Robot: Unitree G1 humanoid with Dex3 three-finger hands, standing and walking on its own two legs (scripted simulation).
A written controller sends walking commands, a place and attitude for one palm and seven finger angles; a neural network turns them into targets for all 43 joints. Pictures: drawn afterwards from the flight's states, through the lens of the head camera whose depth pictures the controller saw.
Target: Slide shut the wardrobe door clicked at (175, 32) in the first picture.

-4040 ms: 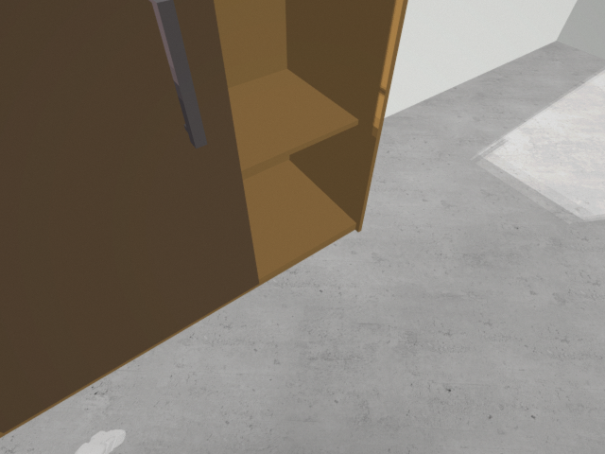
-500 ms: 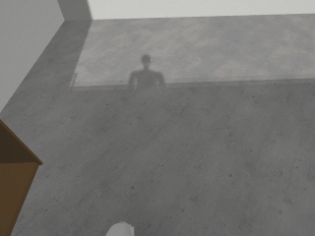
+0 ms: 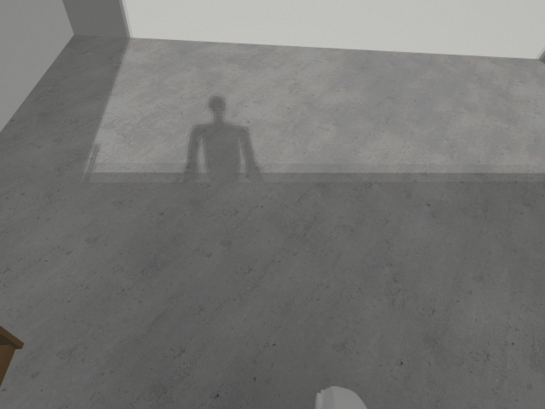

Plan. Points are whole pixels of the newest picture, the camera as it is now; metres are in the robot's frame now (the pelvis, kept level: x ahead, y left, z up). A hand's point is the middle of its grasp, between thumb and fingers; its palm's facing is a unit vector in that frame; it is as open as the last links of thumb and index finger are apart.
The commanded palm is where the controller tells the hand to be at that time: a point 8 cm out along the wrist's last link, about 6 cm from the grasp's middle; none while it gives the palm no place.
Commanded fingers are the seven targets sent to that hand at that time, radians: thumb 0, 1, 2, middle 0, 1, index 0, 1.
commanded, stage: walk to a spot facing it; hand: left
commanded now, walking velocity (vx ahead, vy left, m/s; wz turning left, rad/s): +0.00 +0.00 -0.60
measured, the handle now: out of the picture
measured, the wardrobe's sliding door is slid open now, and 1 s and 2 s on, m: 0.50 0.50 0.50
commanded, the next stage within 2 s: turn to face it in 0.02 s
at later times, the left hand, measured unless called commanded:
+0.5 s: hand (204, 351) +0.24 +0.14 -0.16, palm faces +0.08 -0.98 -0.17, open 7.2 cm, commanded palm none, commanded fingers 0.00 0.90 0.90 -0.20 -0.30 -0.20 -0.30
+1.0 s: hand (111, 398) +0.16 +0.27 -0.17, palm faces +0.34 -0.90 -0.26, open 7.3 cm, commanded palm none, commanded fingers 0.00 0.90 0.90 -0.20 -0.30 -0.20 -0.30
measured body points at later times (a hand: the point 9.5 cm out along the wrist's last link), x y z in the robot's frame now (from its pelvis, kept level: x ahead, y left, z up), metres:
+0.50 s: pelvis +0.13 -0.02 -0.01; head +0.16 -0.03 +0.44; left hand +0.24 +0.19 -0.15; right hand +0.07 -0.22 -0.17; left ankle +0.06 +0.09 -0.66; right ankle +0.12 -0.13 -0.74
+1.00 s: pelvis +0.14 +0.04 -0.01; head +0.19 +0.07 +0.44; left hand +0.14 +0.32 -0.15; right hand +0.30 -0.19 -0.14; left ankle +0.18 +0.14 -0.74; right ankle +0.16 -0.13 -0.66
